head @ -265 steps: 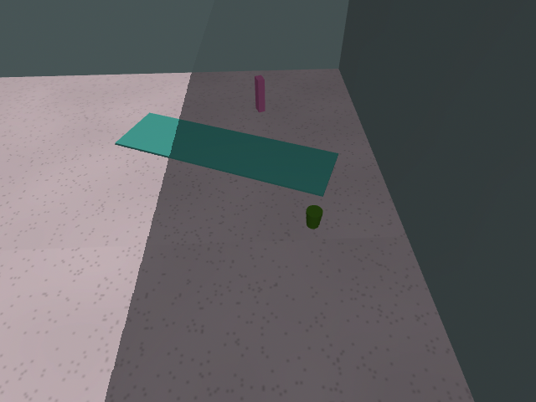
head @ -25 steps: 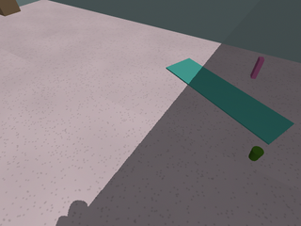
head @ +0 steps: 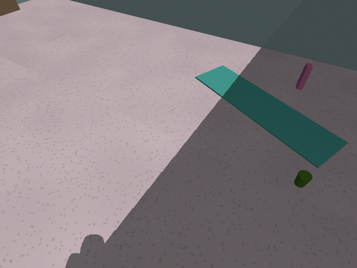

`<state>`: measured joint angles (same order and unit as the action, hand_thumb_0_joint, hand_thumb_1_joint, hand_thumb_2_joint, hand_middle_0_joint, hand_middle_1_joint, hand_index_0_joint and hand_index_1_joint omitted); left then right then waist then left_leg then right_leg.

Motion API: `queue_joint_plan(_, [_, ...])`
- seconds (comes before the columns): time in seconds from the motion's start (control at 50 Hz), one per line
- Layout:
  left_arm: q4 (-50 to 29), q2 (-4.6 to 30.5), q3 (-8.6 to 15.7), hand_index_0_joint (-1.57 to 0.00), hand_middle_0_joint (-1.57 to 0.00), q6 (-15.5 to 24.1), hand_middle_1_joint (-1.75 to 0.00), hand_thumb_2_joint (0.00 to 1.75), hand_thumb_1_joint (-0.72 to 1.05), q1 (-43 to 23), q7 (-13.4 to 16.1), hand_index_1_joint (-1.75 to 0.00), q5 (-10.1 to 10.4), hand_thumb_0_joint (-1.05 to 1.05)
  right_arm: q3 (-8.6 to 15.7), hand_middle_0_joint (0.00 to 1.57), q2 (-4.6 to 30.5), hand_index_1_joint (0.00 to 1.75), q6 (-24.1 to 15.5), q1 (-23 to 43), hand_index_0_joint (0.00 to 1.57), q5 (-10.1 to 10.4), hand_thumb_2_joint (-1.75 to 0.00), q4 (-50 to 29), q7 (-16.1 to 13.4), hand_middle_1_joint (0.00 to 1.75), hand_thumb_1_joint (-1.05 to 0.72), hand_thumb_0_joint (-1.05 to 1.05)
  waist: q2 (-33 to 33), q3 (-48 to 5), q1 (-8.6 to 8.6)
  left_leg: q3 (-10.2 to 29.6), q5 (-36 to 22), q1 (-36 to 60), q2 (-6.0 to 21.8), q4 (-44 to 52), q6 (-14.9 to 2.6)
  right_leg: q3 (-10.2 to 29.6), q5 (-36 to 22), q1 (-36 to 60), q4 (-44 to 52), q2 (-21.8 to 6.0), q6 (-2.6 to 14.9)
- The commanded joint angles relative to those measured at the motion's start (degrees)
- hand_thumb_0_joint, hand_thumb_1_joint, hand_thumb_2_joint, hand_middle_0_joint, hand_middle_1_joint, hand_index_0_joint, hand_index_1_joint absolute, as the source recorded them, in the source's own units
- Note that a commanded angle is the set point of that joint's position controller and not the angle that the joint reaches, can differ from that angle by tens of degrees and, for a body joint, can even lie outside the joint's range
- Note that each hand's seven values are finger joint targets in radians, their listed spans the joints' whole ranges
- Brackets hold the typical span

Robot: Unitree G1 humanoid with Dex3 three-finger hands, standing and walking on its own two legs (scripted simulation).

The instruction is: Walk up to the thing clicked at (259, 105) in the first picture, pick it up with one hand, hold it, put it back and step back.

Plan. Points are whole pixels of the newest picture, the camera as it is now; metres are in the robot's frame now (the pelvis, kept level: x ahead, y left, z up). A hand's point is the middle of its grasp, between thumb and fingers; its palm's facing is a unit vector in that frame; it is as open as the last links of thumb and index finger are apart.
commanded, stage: stand
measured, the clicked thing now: (303, 76) +1.83 -1.09 -0.67
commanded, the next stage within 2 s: walk up in 0.64 s
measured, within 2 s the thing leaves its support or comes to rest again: neither
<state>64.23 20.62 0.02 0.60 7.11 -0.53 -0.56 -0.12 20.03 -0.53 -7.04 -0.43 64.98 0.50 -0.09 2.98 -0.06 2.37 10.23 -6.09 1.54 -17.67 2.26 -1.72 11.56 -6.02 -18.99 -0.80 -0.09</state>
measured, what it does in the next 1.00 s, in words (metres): steps on the spot: left foot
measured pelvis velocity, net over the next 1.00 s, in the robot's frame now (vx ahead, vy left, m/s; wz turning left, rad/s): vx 0.08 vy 0.06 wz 0.02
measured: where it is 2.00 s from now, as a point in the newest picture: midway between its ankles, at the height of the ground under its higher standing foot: (178, 228)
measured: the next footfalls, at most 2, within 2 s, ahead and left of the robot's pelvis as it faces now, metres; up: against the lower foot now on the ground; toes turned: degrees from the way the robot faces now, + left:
left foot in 0.94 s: +0.19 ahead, +0.18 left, +0.00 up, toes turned +6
right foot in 1.44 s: +0.43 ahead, -0.09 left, +0.00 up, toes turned -6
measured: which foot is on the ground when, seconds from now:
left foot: down 0.00-0.70, up 0.72-0.92, down 0.94-1.00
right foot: down 0.00-0.96, up 0.98-1.00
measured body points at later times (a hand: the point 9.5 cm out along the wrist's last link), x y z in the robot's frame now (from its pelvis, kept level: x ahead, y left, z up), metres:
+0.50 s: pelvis +0.00 +0.00 +0.00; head +0.02 +0.00 +0.45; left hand +0.08 +0.30 -0.13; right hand +0.08 -0.30 -0.13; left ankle -0.01 +0.15 -0.75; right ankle -0.01 -0.12 -0.75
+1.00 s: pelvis +0.08 +0.06 -0.03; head +0.08 +0.09 +0.42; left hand +0.07 +0.41 -0.16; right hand +0.17 -0.28 -0.11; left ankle +0.15 +0.18 -0.75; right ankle -0.01 -0.10 -0.73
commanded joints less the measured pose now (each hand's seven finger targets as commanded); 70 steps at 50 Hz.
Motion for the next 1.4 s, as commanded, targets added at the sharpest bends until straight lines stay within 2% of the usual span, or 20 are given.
queue_joint_plan(0.0, [-2.97, 11.96, 2.07, -0.20, -0.20, 1.16, -0.30, 0.90, 0.90, -1.43, 1.03, -0.30, 0.20, 0.00, 2.15, 0.20, 12.19, 0.30, -0.95, 2.08, 0.20, -0.06, -0.90, -3.25, -1.19, 0.30, -0.90, 0.00, 0.37, -4.94, -0.34, 3.49, -12.07, 0.55, 5.53, 1.39, -2.57, 4.75, -11.44, 1.64, 2.60, -6.81, 1.25])
queue_joint_plan(0.6, [-3.21, 12.21, 2.44, -0.20, -0.20, 1.28, -0.30, 0.90, 0.90, -2.09, 1.09, -0.30, 0.15, 0.00, 1.98, 0.20, 11.89, 0.30, -1.02, 2.26, 0.20, -0.04, -0.90, -4.09, -1.24, 0.30, -0.90, 0.00, -0.09, -5.11, 0.00, 2.91, -12.75, 1.68, 5.80, 1.48, -2.64, 5.03, -13.04, 2.00, 2.70, -6.86, 1.32])
queue_joint_plan(0.62, [-5.97, 17.72, 6.64, -0.20, -0.20, 2.10, -0.30, 0.90, 0.90, 1.31, -0.59, -0.30, -0.79, 0.00, 5.85, 0.20, 16.82, 0.30, -2.04, -1.20, 0.20, -0.88, -0.90, -6.96, 0.22, 0.30, -0.90, 0.00, -0.76, -11.18, -0.66, 2.71, 15.96, 0.99, 3.18, -4.40, -7.39, 3.91, 15.95, 5.49, -2.29, -4.24, 3.61])
queue_joint_plan(0.64, [-5.41, 17.59, 6.99, -0.20, -0.20, 2.11, -0.30, 0.90, 0.90, 3.13, -1.13, -0.30, -1.35, 0.00, 6.20, 0.20, 16.87, 0.30, -2.02, 0.28, 0.20, -1.55, -0.90, -7.48, 0.97, 0.30, -0.90, 0.00, -0.93, -6.24, -2.01, 3.45, 26.63, -7.64, 3.10, -6.08, -8.12, 7.86, 28.25, 2.79, -1.64, -6.31, 5.19])
queue_joint_plan(0.66, [-5.63, 18.08, 7.42, -0.20, -0.20, 2.16, -0.30, 0.90, 0.90, 3.26, -1.42, -0.30, -1.68, 0.00, 6.18, 0.20, 16.00, 0.30, -1.80, 3.26, 0.20, -1.74, -0.90, -8.64, 1.35, 0.30, -0.90, 0.00, -2.71, -1.05, -3.11, 0.53, 26.29, -16.43, 1.42, -9.48, -6.94, 11.94, 33.37, 3.12, 2.31, -9.16, 6.94])
queue_joint_plan(0.68, [-5.95, 19.24, 8.18, -0.20, -0.20, 2.26, -0.30, 0.90, 0.90, 5.53, -1.62, -0.30, -1.70, 0.00, 5.89, 0.20, 14.50, 0.30, -1.71, 5.92, 0.20, -1.72, -0.90, -10.41, 1.74, 0.30, -0.90, 0.00, -6.74, 1.96, -4.84, -3.99, 21.36, -24.32, -1.05, -17.61, -5.30, 19.08, 38.53, 5.38, 8.75, -14.56, 9.79])
queue_joint_plan(0.7, [-6.49, 21.00, 8.94, -0.20, -0.20, 2.71, -0.30, 0.90, 0.90, 6.84, -1.50, -0.30, -1.90, 0.00, 6.14, 0.20, 13.94, 0.30, -1.76, 8.51, 0.20, -2.14, -0.90, -12.04, 1.85, 0.30, -0.90, 0.00, -9.29, 5.60, -6.83, -3.23, 18.36, -32.02, 0.18, -27.86, -4.49, 26.31, 37.76, 5.95, 14.02, -21.63, 13.74])
queue_joint_plan(0.74, [-7.85, 19.71, 8.83, -0.20, -0.20, 3.43, -0.30, 0.90, 0.90, 6.17, -1.60, -0.30, -1.59, 0.00, 6.42, 0.20, 14.21, 0.30, -2.48, 7.02, 0.20, -1.77, -0.90, -12.20, 2.15, 0.30, -0.90, 0.00, -4.44, 8.54, -6.23, 0.92, 14.97, -34.66, 3.28, -28.58, -3.88, 25.22, 25.86, 7.26, 12.94, -21.93, 15.63])
queue_joint_plan(0.86, [-13.23, 19.08, 8.09, -0.20, -0.20, 3.39, -0.30, 0.90, 0.90, -1.21, -2.58, -0.30, -1.46, 0.00, 7.82, 0.20, 13.76, 0.30, -3.39, -2.87, 0.20, -1.69, -0.90, -11.63, 3.79, 0.30, -0.90, 0.00, -10.30, 2.79, 0.15, -3.38, 7.66, -10.77, 3.29, -16.70, -2.74, 7.92, 17.70, -6.80, 7.36, -12.61, 10.03])
queue_joint_plan(0.9, [-14.31, 17.53, 7.55, -0.20, -0.20, 2.91, -0.30, 0.90, 0.90, -3.83, -2.94, -0.30, -1.21, 0.00, 9.35, 0.20, 14.38, 0.30, -3.26, -12.02, 0.20, -1.76, -0.90, -9.16, 3.33, 0.30, -0.90, 0.00, -5.64, 0.72, 5.52, -6.41, -1.82, 4.47, 1.04, -12.46, -1.83, 2.54, 19.73, -17.71, -2.38, -9.01, 7.80])
queue_joint_plan(0.92, [-14.66, 14.93, 6.67, -0.20, -0.20, 2.66, -0.30, 0.90, 0.90, -2.05, -3.00, -0.30, -1.54, 0.00, 10.68, 0.20, 16.89, 0.30, -3.39, -19.16, 0.20, -1.94, -0.90, -6.90, 2.64, 0.30, -0.90, 0.00, 3.56, -3.37, 8.53, -4.33, 0.71, 17.61, 0.72, -13.46, -2.31, 0.68, 19.51, -26.27, -16.14, -6.30, 6.54])
queue_joint_plan(0.94, [-14.56, 10.36, 5.26, -0.20, -0.20, 2.42, -0.30, 0.90, 0.90, 2.35, -2.89, -0.30, -1.27, 0.00, 11.96, 0.20, 21.45, 0.30, -3.66, -24.09, 0.20, -2.56, -0.90, -6.42, 1.80, 0.30, -0.90, 0.00, 19.19, -5.43, 10.59, 7.06, 19.35, 21.23, 7.54, -3.89, -5.31, -2.81, 23.80, -33.54, -35.24, 0.91, 5.60])
queue_joint_plan(0.96, [-14.31, 9.74, 4.97, -0.20, -0.20, 2.03, -0.30, 0.90, 0.90, 6.33, -2.57, -0.30, -0.81, 0.00, 11.91, 0.20, 24.93, 0.30, -4.16, -22.34, 0.20, -3.00, -0.90, -8.94, 1.29, 0.30, -0.90, 0.00, 20.31, -5.37, 8.55, 35.27, 41.55, 14.08, 19.51, 8.82, -7.96, 6.89, 23.02, -36.95, -47.77, 6.15, 3.41])
queue_joint_plan(0.98, [-13.43, 15.66, 6.08, -0.20, -0.20, 1.58, -0.30, 0.90, 0.90, 7.06, -2.02, -0.30, -0.36, 0.00, 11.54, 0.20, 24.91, 0.30, -4.20, -11.56, 0.20, -1.33, -0.90, -12.64, 1.43, 0.30, -0.90, 0.00, 11.77, -1.33, 4.22, 37.90, 44.51, 3.14, 22.41, 13.05, -11.39, 11.25, 18.60, -31.59, -48.75, 1.74, 4.09])
queue_joint_plan(1.0, [-13.00, 16.54, 6.02, -0.20, -0.20, 1.74, -0.30, 0.90, 0.90, 7.94, -1.93, -0.30, -0.26, 0.00, 11.08, 0.20, 24.52, 0.30, -4.19, -7.96, 0.20, -0.94, -0.90, -13.97, 1.58, 0.30, -0.90, 0.00, 10.86, 1.65, 2.16, 36.34, 44.17, -2.00, 23.52, 13.84, -13.66, 11.04, 16.18, -29.88, -49.39, -0.88, 4.47])
queue_joint_plan(1.04, [-10.18, 17.87, 6.71, -0.20, -0.20, 1.97, -0.30, 0.90, 0.90, 11.37, -2.21, -0.30, 0.34, 0.00, 9.25, 0.20, 19.79, 0.30, -4.75, -3.92, 0.20, -0.78, -0.90, -15.93, 1.56, 0.30, -0.90, 0.00, 7.50, 3.19, -1.07, 20.66, 31.86, -3.58, 17.54, 9.12, -12.15, 11.03, 9.19, -28.21, -45.95, -3.14, 2.84])
queue_joint_plan(1.08, [-9.07, 17.28, 6.67, -0.20, -0.20, 1.86, -0.30, 0.90, 0.90, 12.39, -2.85, -0.30, 0.37, 0.00, 8.52, 0.20, 17.67, 0.30, -5.47, -5.90, 0.20, -0.49, -0.90, -15.79, 1.57, 0.30, -0.90, 0.00, 7.76, 4.76, -0.75, 11.67, 24.11, -6.99, 13.71, 10.00, -10.04, 9.40, 5.01, -25.06, -40.98, -3.43, 1.42])
queue_joint_plan(1.16, [-11.45, 16.18, 6.50, -0.20, -0.20, 1.60, -0.30, 0.90, 0.90, 9.88, -4.02, -0.30, -0.34, 0.00, 8.51, 0.20, 17.82, 0.30, -6.11, -7.38, 0.20, -0.18, -0.90, -16.43, 1.52, 0.30, -0.90, 0.00, 6.76, 5.93, -0.38, 6.44, 19.76, -4.74, 13.60, 11.74, -12.01, 6.51, 0.85, -26.54, -33.01, -4.23, -0.93])
queue_joint_plan(1.26, [-15.40, 14.17, 6.10, -0.20, -0.20, 2.03, -0.30, 0.90, 0.90, 1.39, -4.91, -0.30, -0.67, 0.00, 8.83, 0.20, 18.65, 0.30, -5.96, -10.68, 0.20, -0.02, -0.90, -17.06, 1.74, 0.30, -0.90, 0.00, 6.32, 6.12, 2.32, 2.10, 13.70, 0.02, 13.45, 10.31, -13.07, 3.25, -3.47, -26.89, -21.34, -6.08, -0.24])
queue_joint_plan(1.38, [-16.48, 12.30, 6.03, -0.20, -0.20, 3.27, -0.30, 0.90, 0.90, -1.05, -4.45, -0.30, -0.41, 0.00, 8.50, 0.20, 18.25, 0.30, -4.82, -13.46, 0.20, -0.34, -0.90, -18.06, 1.25, 0.30, -0.90, 0.00, 6.24, 1.08, 2.45, -2.07, -14.19, 5.57, 12.47, -1.83, -12.07, -2.08, -2.31, -17.46, -12.27, -2.62, 2.44])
